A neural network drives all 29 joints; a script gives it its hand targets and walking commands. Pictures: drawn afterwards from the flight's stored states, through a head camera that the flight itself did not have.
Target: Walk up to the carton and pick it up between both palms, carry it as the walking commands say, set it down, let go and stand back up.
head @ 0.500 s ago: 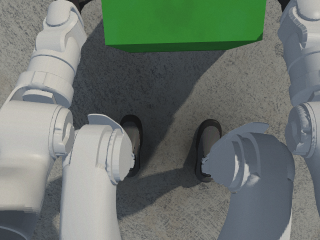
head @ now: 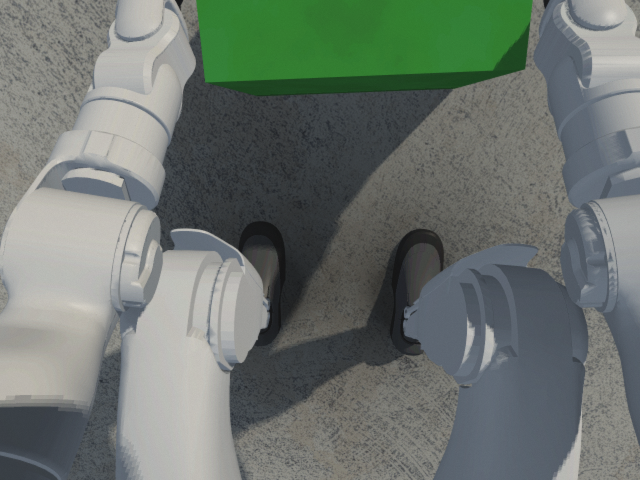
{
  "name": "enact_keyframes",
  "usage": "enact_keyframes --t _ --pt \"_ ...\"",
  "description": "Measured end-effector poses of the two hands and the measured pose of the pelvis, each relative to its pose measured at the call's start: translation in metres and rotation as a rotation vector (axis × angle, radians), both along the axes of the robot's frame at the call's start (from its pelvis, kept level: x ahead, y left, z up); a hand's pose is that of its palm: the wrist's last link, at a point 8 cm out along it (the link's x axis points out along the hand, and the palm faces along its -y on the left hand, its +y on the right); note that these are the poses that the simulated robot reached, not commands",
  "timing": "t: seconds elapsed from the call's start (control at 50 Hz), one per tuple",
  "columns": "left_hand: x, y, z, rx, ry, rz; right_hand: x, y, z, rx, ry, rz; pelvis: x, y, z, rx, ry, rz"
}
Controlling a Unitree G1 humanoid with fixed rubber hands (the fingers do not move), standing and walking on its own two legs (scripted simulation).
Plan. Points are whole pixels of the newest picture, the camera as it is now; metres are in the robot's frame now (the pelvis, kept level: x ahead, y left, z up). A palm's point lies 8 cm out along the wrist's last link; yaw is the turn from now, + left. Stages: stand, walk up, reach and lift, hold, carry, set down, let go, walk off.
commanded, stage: reach and lift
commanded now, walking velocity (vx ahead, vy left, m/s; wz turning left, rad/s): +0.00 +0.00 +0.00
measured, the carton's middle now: (356, 3) +0.54 -0.02 -0.26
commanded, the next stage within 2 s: none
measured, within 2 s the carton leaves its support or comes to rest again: leaves its support in 0.66 s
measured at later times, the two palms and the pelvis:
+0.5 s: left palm out of the picture +0.54 +0.17 -0.18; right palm out of the picture +0.55 -0.20 -0.19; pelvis +0.00 +0.00 -0.02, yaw +0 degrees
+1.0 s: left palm out of the picture +0.53 +0.16 -0.12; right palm out of the picture +0.55 -0.20 -0.12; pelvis +0.00 +0.00 +0.00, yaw -1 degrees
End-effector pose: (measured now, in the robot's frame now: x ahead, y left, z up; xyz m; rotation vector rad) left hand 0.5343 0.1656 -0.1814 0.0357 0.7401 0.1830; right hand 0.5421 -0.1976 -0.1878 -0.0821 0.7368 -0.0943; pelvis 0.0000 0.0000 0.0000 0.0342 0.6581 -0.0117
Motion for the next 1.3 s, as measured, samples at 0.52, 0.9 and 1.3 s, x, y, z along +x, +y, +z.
enact_keyframes --t 0.52,0.9,1.3 --pt "0.004 0.0 0.001 -0.017 0.023 -0.008 0.005 0.001 0.002 0.003 0.034 0.007 -0.005 0.001 -0.022 -0.008 -0.031 0.002" --pt "0.001 -0.006 0.046 -0.027 -0.009 0.023 0.01 -0.003 0.055 -0.014 0.006 0.016 0.001 -0.002 -0.004 -0.003 0.013 -0.004" --pt "0.0 -0.007 0.093 -0.035 -0.057 0.046 0.008 -0.003 0.093 -0.004 -0.016 0.012 0.004 -0.004 0.021 0.0 0.088 -0.008"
